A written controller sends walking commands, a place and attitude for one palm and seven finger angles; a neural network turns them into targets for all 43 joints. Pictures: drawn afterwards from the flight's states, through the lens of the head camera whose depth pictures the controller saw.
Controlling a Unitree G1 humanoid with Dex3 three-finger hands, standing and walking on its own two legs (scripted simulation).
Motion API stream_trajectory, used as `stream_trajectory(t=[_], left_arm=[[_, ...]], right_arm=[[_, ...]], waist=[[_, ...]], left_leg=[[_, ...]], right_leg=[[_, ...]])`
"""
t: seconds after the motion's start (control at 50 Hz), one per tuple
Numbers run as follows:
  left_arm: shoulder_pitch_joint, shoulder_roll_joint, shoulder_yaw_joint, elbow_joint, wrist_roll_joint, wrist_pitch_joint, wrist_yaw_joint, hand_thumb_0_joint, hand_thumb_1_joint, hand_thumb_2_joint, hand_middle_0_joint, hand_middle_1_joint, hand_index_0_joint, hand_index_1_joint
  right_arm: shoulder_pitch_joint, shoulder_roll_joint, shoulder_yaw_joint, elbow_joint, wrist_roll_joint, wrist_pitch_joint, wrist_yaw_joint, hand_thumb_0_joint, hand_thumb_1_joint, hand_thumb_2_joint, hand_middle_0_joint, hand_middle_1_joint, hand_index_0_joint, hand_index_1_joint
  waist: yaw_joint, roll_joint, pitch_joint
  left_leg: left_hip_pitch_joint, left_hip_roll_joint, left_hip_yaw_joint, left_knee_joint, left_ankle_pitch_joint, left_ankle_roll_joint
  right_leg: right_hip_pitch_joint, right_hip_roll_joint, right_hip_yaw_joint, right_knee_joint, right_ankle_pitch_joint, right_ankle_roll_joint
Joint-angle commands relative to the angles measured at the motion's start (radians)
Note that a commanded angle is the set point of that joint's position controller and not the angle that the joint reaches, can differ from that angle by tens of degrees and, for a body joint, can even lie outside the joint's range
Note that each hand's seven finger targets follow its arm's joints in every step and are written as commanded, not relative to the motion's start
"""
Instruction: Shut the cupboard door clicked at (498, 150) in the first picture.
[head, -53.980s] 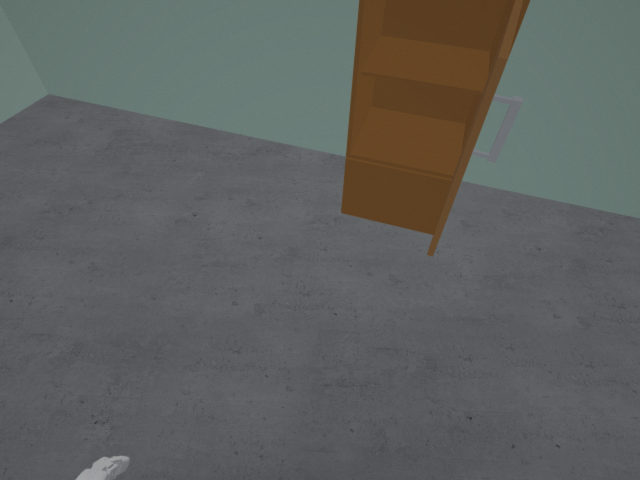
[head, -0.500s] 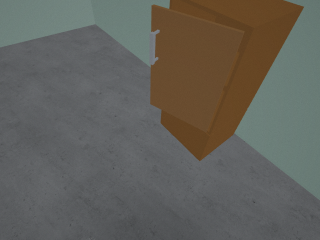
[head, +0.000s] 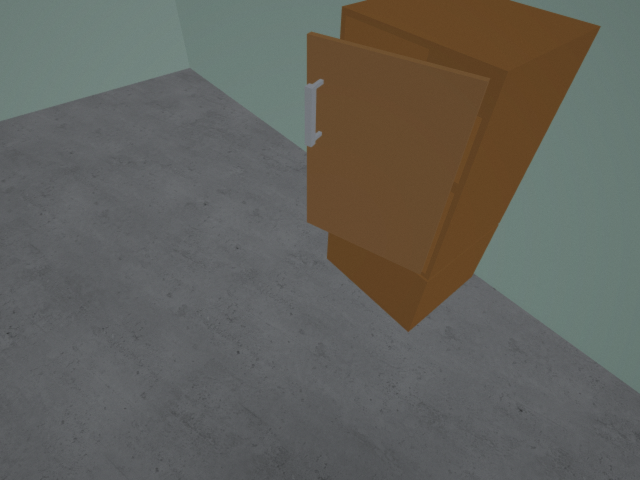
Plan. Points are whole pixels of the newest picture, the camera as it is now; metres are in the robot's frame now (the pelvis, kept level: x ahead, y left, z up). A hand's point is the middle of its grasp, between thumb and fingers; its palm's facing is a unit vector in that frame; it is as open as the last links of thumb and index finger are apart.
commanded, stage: let the arm hang, fingers relaxed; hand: left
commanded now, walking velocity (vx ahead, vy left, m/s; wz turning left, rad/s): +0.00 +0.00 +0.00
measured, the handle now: (314, 113) +0.92 +0.06 -0.01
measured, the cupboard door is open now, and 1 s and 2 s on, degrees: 18 18 18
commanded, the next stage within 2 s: look to check the result in 0.32 s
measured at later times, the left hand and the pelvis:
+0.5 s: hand out of the picture -0.04 +0.16 -0.18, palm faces +0.01 -0.99 -0.16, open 7.4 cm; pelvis +0.00 +0.01 +0.00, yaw -1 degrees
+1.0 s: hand out of the picture +0.00 +0.17 -0.18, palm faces -0.02 -0.98 -0.18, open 7.4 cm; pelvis +0.00 +0.00 +0.00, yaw -1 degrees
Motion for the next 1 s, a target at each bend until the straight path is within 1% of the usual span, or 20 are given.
stream_trajectory(t=[0.0, 0.18, 0.22, 0.28, 0.38, 0.4, 0.42, 0.48, 0.54, 0.64, 0.66, 0.7, 0.72, 0.76, 0.8, 0.86, 0.88, 0.9, 0.96, 0.98], left_arm=[[0.093, 0.078, 0.016, -0.016, 0.000, -0.010, 0.011, 0.000, 0.900, 0.900, -0.200, -0.300, -0.200, -0.300], [0.110, 0.046, 0.018, -0.019, 0.003, -0.010, 0.016, 0.000, 0.900, 0.900, -0.200, -0.300, -0.200, -0.300], [0.114, 0.049, 0.020, -0.020, 0.004, -0.012, 0.016, 0.000, 0.900, 0.900, -0.200, -0.300, -0.200, -0.300], [0.110, 0.044, 0.019, -0.022, 0.004, -0.014, 0.017, 0.000, 0.900, 0.900, -0.200, -0.300, -0.200, -0.300], [0.104, 0.052, 0.020, -0.025, 0.005, -0.015, 0.016, 0.000, 0.900, 0.900, -0.200, -0.300, -0.200, -0.300], [0.110, 0.061, 0.022, -0.025, 0.005, -0.017, 0.016, 0.000, 0.900, 0.900, -0.200, -0.300, -0.200, -0.300], [0.102, 0.059, 0.022, -0.025, 0.005, -0.018, 0.016, 0.000, 0.900, 0.900, -0.200, -0.300, -0.200, -0.300], [0.094, 0.064, 0.022, -0.026, 0.005, -0.016, 0.016, 0.000, 0.900, 0.900, -0.200, -0.300, -0.200, -0.300], [0.092, 0.072, 0.021, -0.028, 0.005, -0.018, 0.015, 0.000, 0.900, 0.900, -0.200, -0.300, -0.200, -0.300], [0.069, 0.089, 0.022, -0.032, 0.004, -0.023, 0.015, 0.000, 0.900, 0.900, -0.200, -0.300, -0.200, -0.300], [0.065, 0.093, 0.022, -0.032, 0.003, -0.024, 0.014, 0.000, 0.900, 0.900, -0.200, -0.300, -0.200, -0.300], [0.061, 0.106, 0.024, -0.034, 0.004, -0.026, 0.014, 0.000, 0.900, 0.900, -0.200, -0.300, -0.200, -0.300], [0.052, 0.101, 0.023, -0.033, 0.004, -0.024, 0.014, 0.000, 0.900, 0.900, -0.200, -0.300, -0.200, -0.300], [0.046, 0.106, 0.024, -0.035, 0.003, -0.024, 0.013, 0.000, 0.900, 0.900, -0.200, -0.300, -0.200, -0.300], [0.041, 0.118, 0.024, -0.039, 0.004, -0.025, 0.013, 0.000, 0.900, 0.900, -0.200, -0.300, -0.200, -0.300], [0.023, 0.119, 0.024, -0.039, 0.003, -0.025, 0.011, 0.000, 0.900, 0.900, -0.200, -0.300, -0.200, -0.300], [0.020, 0.123, 0.025, -0.041, 0.003, -0.025, 0.011, 0.000, 0.900, 0.900, -0.200, -0.300, -0.200, -0.300], [0.022, 0.132, 0.027, -0.043, 0.004, -0.027, 0.011, 0.000, 0.900, 0.900, -0.200, -0.300, -0.200, -0.300], [0.004, 0.130, 0.026, -0.043, 0.002, -0.026, 0.010, 0.000, 0.900, 0.900, -0.200, -0.300, -0.200, -0.300], [-0.002, 0.134, 0.026, -0.044, 0.002, -0.027, 0.010, 0.000, 0.900, 0.900, -0.200, -0.300, -0.200, -0.300]], right_arm=[[0.066, -0.103, -0.026, -0.018, 0.006, -0.008, -0.011, 0.000, -0.900, -0.900, 0.200, 0.300, 0.200, 0.300], [0.093, -0.083, -0.032, -0.015, 0.003, -0.012, -0.013, 0.000, -0.900, -0.900, 0.200, 0.300, 0.200, 0.300], [0.095, -0.081, -0.033, -0.017, 0.004, -0.013, -0.012, 0.000, -0.900, -0.900, 0.200, 0.300, 0.200, 0.300], [0.098, -0.082, -0.035, -0.018, 0.003, -0.014, -0.012, 0.000, -0.900, -0.900, 0.200, 0.300, 0.200, 0.300], [0.096, -0.091, -0.036, -0.022, 0.005, -0.015, -0.012, 0.000, -0.900, -0.900, 0.200, 0.300, 0.200, 0.300], [0.094, -0.094, -0.037, -0.024, 0.007, -0.016, -0.011, 0.000, -0.900, -0.900, 0.200, 0.300, 0.200, 0.300], [0.091, -0.093, -0.037, -0.022, 0.005, -0.017, -0.011, 0.000, -0.900, -0.900, 0.200, 0.300, 0.200, 0.300], [0.086, -0.101, -0.038, -0.023, 0.005, -0.015, -0.010, 0.000, -0.900, -0.900, 0.200, 0.300, 0.200, 0.300], [0.077, -0.107, -0.040, -0.027, 0.005, -0.014, -0.008, 0.000, -0.900, -0.900, 0.200, 0.300, 0.200, 0.300], [0.066, -0.118, -0.040, -0.026, 0.006, -0.016, -0.007, 0.000, -0.900, -0.900, 0.200, 0.300, 0.200, 0.300], [0.064, -0.121, -0.040, -0.026, 0.006, -0.017, -0.007, 0.000, -0.900, -0.900, 0.200, 0.300, 0.200, 0.300], [0.060, -0.132, -0.041, -0.029, 0.009, -0.017, -0.006, 0.000, -0.900, -0.900, 0.200, 0.300, 0.200, 0.300], [0.051, -0.126, -0.040, -0.025, 0.007, -0.017, -0.006, 0.000, -0.900, -0.900, 0.200, 0.300, 0.200, 0.300], [0.046, -0.130, -0.040, -0.025, 0.006, -0.017, -0.005, 0.000, -0.900, -0.900, 0.200, 0.300, 0.200, 0.300], [0.043, -0.138, -0.041, -0.027, 0.009, -0.014, -0.005, 0.000, -0.900, -0.900, 0.200, 0.300, 0.200, 0.300], [0.032, -0.142, -0.041, -0.027, 0.005, -0.015, -0.004, 0.000, -0.900, -0.900, 0.200, 0.300, 0.200, 0.300], [0.029, -0.144, -0.041, -0.026, 0.005, -0.016, -0.004, 0.000, -0.900, -0.900, 0.200, 0.300, 0.200, 0.300], [0.025, -0.150, -0.042, -0.030, 0.008, -0.016, -0.004, 0.000, -0.900, -0.900, 0.200, 0.300, 0.200, 0.300], [0.015, -0.152, -0.040, -0.028, 0.006, -0.019, -0.004, 0.000, -0.900, -0.900, 0.200, 0.300, 0.200, 0.300], [0.011, -0.155, -0.040, -0.028, 0.005, -0.019, -0.005, 0.000, -0.900, -0.900, 0.200, 0.300, 0.200, 0.300]], waist=[[0.003, 0.014, 0.090], [0.001, 0.023, 0.100], [0.000, 0.009, 0.085], [-0.003, 0.014, 0.085], [-0.005, 0.014, 0.097], [-0.001, 0.004, 0.077], [-0.006, 0.003, 0.076], [-0.006, 0.015, 0.089], [-0.007, 0.013, 0.085], [-0.010, -0.017, 0.074], [-0.010, -0.004, 0.070], [-0.009, -0.015, 0.057], [-0.010, -0.010, 0.076], [-0.010, 0.006, 0.076], [-0.009, -0.007, 0.080], [-0.011, -0.003, 0.086], [-0.010, 0.009, 0.078], [-0.007, -0.008, 0.064], [-0.008, 0.012, 0.061], [-0.009, 0.005, 0.061]], left_leg=[[-0.025, 0.111, -0.158, -0.141, -0.143, -0.013], [-0.044, 0.115, -0.170, -0.164, -0.188, -0.009], [-0.033, 0.113, -0.163, -0.154, -0.172, -0.008], [-0.022, 0.116, -0.163, -0.156, -0.169, -0.008], [-0.029, 0.118, -0.160, -0.159, -0.171, -0.009], [-0.015, 0.116, -0.158, -0.150, -0.144, -0.006], [-0.007, 0.116, -0.152, -0.147, -0.136, -0.009], [-0.011, 0.119, -0.157, -0.156, -0.166, -0.009], [0.001, 0.119, -0.151, -0.149, -0.156, -0.008], [0.026, 0.115, -0.139, -0.125, -0.097, -0.008], [0.032, 0.115, -0.135, -0.122, -0.088, -0.009], [0.041, 0.117, -0.135, -0.116, -0.065, -0.008], [0.036, 0.117, -0.133, -0.119, -0.075, -0.010], [0.036, 0.115, -0.132, -0.123, -0.084, -0.012], [0.032, 0.116, -0.130, -0.118, -0.082, -0.013], [0.030, 0.115, -0.131, -0.121, -0.086, -0.015], [0.031, 0.115, -0.131, -0.122, -0.081, -0.015], [0.045, 0.116, -0.132, -0.114, -0.060, -0.013], [0.045, 0.117, -0.131, -0.115, -0.048, -0.015], [0.045, 0.119, -0.131, -0.115, -0.040, -0.016]], right_leg=[[-0.114, -0.055, 0.074, -0.081, -0.029, -0.049], [-0.130, -0.048, 0.074, -0.053, -0.019, -0.044], [-0.129, -0.051, 0.077, -0.058, -0.015, -0.044], [-0.139, -0.047, 0.084, -0.055, -0.010, -0.044], [-0.141, -0.047, 0.085, -0.056, -0.009, -0.044], [-0.133, -0.050, 0.087, -0.061, 0.002, -0.047], [-0.137, -0.051, 0.089, -0.061, 0.001, -0.046], [-0.149, -0.049, 0.090, -0.062, -0.012, -0.045], [-0.154, -0.051, 0.094, -0.068, -0.014, -0.046], [-0.151, -0.056, 0.103, -0.083, -0.007, -0.050], [-0.149, -0.059, 0.102, -0.083, -0.001, -0.050], [-0.139, -0.057, 0.103, -0.086, 0.012, -0.052], [-0.148, -0.061, 0.102, -0.089, 0.003, -0.052], [-0.146, -0.061, 0.104, -0.091, 0.000, -0.051], [-0.144, -0.058, 0.105, -0.099, -0.004, -0.053], [-0.144, -0.062, 0.108, -0.102, -0.010, -0.053], [-0.137, -0.063, 0.108, -0.101, -0.002, -0.054], [-0.133, -0.061, 0.107, -0.102, 0.009, -0.054], [-0.123, -0.065, 0.107, -0.101, 0.022, -0.054], [-0.121, -0.064, 0.108, -0.100, 0.028, -0.053]])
